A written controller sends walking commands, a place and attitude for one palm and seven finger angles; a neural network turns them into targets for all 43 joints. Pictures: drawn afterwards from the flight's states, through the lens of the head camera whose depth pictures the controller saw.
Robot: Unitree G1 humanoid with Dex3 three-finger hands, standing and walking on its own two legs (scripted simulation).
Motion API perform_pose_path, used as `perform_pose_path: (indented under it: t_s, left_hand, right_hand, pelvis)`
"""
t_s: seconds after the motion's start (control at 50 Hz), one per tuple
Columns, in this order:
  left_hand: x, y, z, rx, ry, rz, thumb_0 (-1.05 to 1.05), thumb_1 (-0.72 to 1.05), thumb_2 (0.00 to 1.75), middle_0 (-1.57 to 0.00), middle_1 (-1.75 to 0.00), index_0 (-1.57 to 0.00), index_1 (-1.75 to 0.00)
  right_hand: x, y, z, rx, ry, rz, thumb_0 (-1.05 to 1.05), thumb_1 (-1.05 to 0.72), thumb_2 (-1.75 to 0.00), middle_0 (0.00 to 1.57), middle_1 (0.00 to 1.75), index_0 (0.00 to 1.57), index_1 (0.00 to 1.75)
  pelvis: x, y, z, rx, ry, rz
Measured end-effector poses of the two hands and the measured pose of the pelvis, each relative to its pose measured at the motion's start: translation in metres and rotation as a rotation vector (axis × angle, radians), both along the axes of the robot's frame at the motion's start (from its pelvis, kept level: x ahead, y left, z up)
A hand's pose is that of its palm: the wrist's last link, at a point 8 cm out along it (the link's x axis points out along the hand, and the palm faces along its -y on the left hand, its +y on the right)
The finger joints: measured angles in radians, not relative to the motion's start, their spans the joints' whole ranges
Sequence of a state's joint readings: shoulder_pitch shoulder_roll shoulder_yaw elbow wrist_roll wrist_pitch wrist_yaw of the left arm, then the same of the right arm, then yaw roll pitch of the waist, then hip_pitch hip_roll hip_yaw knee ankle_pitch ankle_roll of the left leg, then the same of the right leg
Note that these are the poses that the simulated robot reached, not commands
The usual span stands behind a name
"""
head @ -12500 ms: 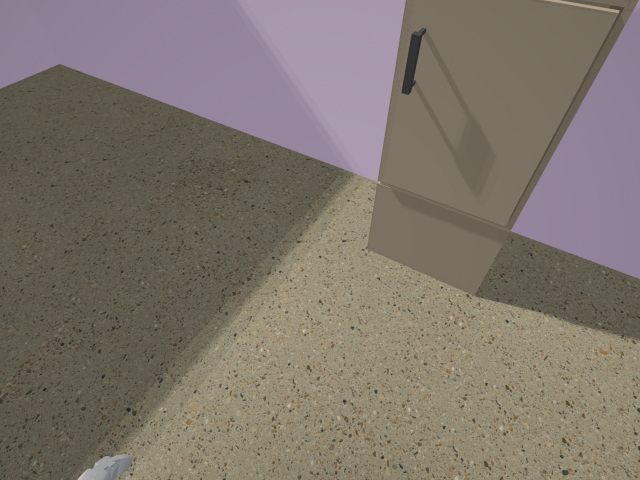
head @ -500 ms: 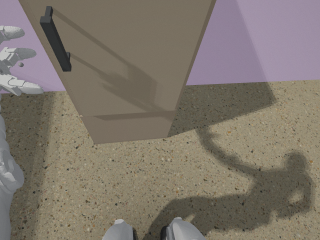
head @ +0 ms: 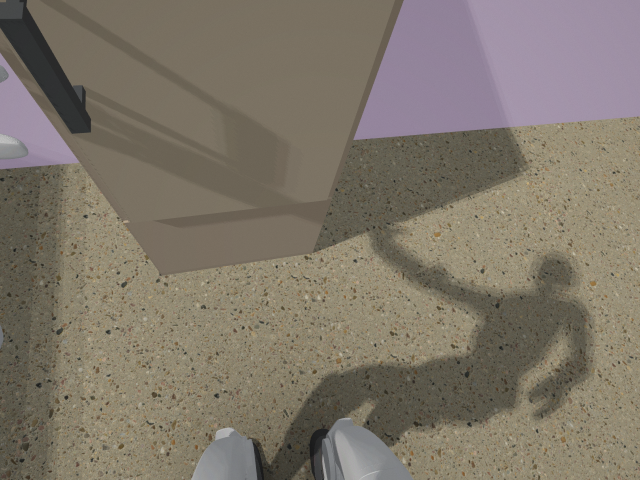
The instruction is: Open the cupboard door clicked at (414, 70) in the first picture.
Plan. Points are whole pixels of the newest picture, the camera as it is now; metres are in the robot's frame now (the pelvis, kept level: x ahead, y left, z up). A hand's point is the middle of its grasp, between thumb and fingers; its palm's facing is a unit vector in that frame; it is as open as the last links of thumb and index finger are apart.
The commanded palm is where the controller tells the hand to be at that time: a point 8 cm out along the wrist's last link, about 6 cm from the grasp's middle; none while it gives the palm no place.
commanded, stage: move the hooked fingers beside the handle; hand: left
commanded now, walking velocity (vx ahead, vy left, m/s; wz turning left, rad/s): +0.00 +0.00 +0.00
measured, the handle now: (52, 63) +0.56 +0.23 +0.10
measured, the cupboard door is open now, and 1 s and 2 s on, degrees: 0 0 0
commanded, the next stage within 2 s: slide the fingers in behind the handle in 0.82 s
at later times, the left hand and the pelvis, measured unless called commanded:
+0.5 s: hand out of the picture +0.51 +0.28 +0.10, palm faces +0.10 -0.99 +0.00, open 14.0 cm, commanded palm +0.49 +0.32 +0.10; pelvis -0.01 +0.00 +0.00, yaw +1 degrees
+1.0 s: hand out of the picture +0.51 +0.29 +0.10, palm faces +0.08 -1.00 -0.01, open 14.0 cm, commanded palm +0.50 +0.32 +0.09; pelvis -0.01 -0.01 +0.00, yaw +1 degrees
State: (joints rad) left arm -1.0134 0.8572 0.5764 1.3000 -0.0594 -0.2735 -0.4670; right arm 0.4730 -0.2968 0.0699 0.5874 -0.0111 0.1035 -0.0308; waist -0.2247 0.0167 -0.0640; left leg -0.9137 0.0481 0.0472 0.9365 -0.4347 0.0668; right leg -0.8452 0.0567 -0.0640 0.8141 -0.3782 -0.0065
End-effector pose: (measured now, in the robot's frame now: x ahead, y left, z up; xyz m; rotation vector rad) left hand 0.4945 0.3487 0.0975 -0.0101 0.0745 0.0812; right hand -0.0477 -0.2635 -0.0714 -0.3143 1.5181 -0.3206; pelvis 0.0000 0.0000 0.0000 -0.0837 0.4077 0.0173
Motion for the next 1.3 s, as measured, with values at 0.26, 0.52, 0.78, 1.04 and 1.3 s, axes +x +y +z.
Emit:
perform_pose_path:
  t_s: [0.26, 0.52, 0.78, 1.04, 1.3]
  left_hand:
    - [-0.016, 0.003, 0.009, 0.009, -0.032, -0.035, -0.01, -0.5, 0.3, -0.29, -1.2, -0.3, -1.2]
    - [-0.012, -0.016, 0.008, 0.015, -0.052, 0.023, -0.01, -0.5, 0.3, -0.3, -1.2, -0.3, -1.2]
    - [-0.009, -0.014, 0.008, 0.011, -0.019, 0.005, -0.01, -0.49, 0.3, -0.3, -1.2, -0.3, -1.2]
    - [-0.005, -0.009, 0.002, 0.017, -0.022, -0.005, -0.01, -0.49, 0.3, -0.29, -1.2, -0.3, -1.2]
    - [-0.002, -0.023, -0.001, 0.014, -0.021, 0.006, -0.01, -0.49, 0.3, -0.3, -1.21, -0.29, -1.2]
  right_hand:
    - [0.034, -0.001, -0.002, 0.009, -0.044, 0.055, 0.0, -0.9, -0.9, 0.2, 0.3, 0.2, 0.3]
    - [0.043, -0.004, -0.011, 0.014, -0.127, 0.074, 0.0, -0.9, -0.9, 0.2, 0.3, 0.2, 0.3]
    - [-0.002, -0.009, -0.008, 0.007, -0.023, 0.017, 0.0, -0.9, -0.9, 0.2, 0.3, 0.2, 0.3]
    - [-0.003, -0.013, -0.002, -0.015, 0.006, 0.017, 0.0, -0.9, -0.9, 0.2, 0.3, 0.2, 0.3]
    - [0.028, -0.001, -0.01, 0.027, -0.061, 0.045, 0.0, -0.9, -0.9, 0.2, 0.3, 0.2, 0.3]
  pelvis:
    - [0.006, 0.004, 0.004, -0.009, -0.024, 0.03]
    - [-0.007, -0.001, -0.001, 0.0, -0.033, 0.025]
    - [-0.011, -0.009, -0.003, 0.002, -0.017, 0.015]
    - [-0.008, -0.008, -0.004, -0.005, 0.0, 0.017]
    - [0.001, -0.001, -0.001, -0.006, -0.01, 0.024]
